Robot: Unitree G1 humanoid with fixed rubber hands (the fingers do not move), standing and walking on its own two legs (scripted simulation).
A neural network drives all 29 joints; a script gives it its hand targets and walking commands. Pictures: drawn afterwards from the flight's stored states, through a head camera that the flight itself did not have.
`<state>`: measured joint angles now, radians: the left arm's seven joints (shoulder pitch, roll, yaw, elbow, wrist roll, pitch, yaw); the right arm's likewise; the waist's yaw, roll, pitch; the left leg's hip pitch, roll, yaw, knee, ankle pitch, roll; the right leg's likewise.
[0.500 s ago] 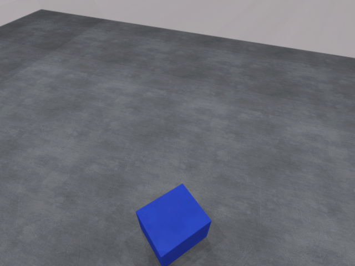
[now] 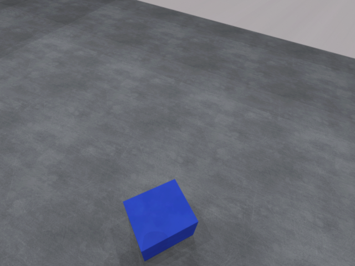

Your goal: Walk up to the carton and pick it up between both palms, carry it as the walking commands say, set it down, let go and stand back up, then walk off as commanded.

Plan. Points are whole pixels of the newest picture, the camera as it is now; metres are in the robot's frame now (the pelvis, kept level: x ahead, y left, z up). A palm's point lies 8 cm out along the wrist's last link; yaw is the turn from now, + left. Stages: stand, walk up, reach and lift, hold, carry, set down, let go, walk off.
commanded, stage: walk up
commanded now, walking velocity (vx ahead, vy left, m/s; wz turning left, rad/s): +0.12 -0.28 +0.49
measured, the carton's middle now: (160, 219) +0.45 +0.02 -0.66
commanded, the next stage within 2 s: none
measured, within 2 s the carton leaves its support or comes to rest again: neither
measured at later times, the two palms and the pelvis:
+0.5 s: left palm out of the picture +0.02 +0.14 -0.15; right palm (282, 227) +0.23 -0.30 -0.12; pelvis +0.06 -0.09 +0.00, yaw +12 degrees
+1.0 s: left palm out of the picture -0.03 +0.16 -0.09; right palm (293, 229) +0.22 -0.34 -0.13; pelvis +0.06 -0.12 +0.01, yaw +18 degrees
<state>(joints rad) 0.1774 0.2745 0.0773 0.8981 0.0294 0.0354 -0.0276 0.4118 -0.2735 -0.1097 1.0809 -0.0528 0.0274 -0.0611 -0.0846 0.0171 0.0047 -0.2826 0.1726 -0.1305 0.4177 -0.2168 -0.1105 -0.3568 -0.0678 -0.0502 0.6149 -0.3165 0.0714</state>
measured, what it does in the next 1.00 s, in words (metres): steps to the right, turning left: right foot, then left foot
